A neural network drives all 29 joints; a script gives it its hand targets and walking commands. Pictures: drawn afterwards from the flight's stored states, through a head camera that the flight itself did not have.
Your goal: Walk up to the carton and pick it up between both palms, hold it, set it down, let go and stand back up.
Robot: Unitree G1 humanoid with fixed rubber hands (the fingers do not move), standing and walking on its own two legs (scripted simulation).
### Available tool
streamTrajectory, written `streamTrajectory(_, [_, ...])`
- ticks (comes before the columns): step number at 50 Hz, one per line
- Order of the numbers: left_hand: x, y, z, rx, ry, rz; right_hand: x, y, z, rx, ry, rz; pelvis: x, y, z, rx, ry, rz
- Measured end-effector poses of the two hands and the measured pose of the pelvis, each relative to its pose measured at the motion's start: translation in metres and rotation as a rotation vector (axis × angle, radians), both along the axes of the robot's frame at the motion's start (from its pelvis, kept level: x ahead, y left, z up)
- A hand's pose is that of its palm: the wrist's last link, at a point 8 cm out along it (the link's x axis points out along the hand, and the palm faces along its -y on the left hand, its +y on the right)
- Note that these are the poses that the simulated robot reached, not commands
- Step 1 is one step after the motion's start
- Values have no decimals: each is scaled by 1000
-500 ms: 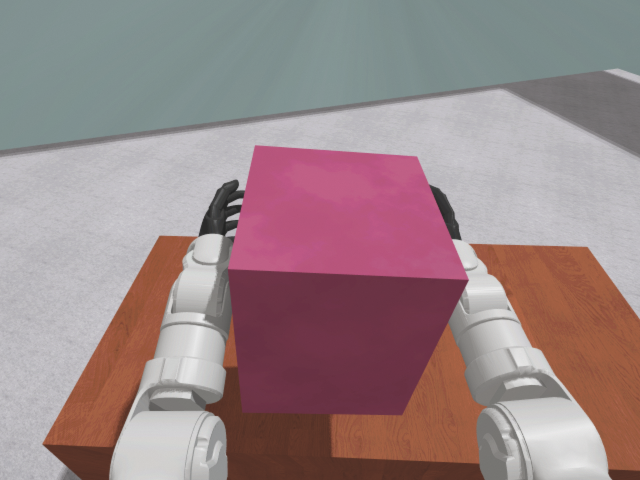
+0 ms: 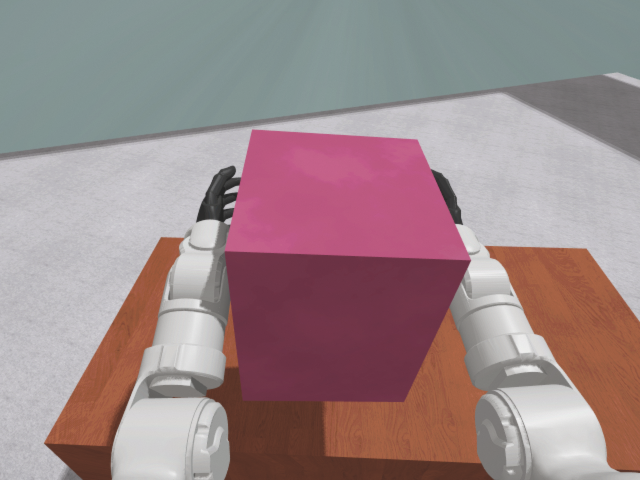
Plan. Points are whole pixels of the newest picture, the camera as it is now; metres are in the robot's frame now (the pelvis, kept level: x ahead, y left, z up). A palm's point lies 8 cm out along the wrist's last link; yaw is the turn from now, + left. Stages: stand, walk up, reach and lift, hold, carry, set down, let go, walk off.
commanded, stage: reach and lift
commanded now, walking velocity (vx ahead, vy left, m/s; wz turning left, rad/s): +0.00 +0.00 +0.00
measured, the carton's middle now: (330, 269) +0.35 +0.02 +0.15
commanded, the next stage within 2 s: hold in 0.30 s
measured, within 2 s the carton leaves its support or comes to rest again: neither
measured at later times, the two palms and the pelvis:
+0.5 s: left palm (205, 225) +0.36 +0.16 +0.21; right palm (449, 229) +0.37 -0.13 +0.19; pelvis -0.01 +0.00 +0.00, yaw +0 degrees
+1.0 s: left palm (202, 217) +0.36 +0.16 +0.22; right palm (450, 221) +0.37 -0.13 +0.20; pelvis -0.01 +0.00 +0.00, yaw +0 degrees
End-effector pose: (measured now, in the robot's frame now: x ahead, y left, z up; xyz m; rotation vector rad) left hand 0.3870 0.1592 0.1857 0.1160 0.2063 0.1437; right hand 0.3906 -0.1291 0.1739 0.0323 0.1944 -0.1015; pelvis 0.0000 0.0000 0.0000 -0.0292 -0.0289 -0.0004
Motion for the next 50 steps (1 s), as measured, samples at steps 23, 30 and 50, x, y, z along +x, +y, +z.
streamTrajectory(23, [-23,2,20,0,-9,14,-19,2,16,26,-9,9,-11,-1,0,1,-38,2])
streamTrajectory(30, [-27,1,25,-1,-13,14,-23,1,21,25,-13,9,-13,-1,-1,1,-40,3])
streamTrajectory(50, [-24,3,31,-5,-18,17,-19,3,28,23,-19,15,-12,-1,-1,1,-39,4])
